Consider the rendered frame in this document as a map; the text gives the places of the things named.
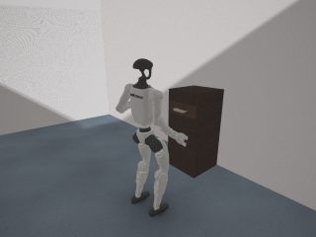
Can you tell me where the drawer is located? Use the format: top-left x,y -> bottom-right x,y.
170,101 -> 197,119

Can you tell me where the robot right forearm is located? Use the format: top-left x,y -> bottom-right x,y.
158,118 -> 179,139

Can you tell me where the robot left shin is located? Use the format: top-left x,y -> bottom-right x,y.
135,161 -> 149,198

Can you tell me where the left robot upper arm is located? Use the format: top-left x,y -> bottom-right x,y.
116,83 -> 135,114

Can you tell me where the robot right shin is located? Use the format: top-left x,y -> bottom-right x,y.
153,173 -> 168,210

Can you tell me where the cabinet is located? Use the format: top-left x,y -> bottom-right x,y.
168,85 -> 224,178

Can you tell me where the handle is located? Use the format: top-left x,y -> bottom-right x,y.
173,108 -> 187,114

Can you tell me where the right robot upper arm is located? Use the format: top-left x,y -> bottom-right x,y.
149,88 -> 164,126

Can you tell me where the robot shin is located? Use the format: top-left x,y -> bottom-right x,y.
135,161 -> 149,198
153,173 -> 168,210

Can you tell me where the robot left forearm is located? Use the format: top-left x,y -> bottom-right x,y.
124,101 -> 131,111

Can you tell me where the right robot hand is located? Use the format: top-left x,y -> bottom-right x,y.
176,132 -> 188,147

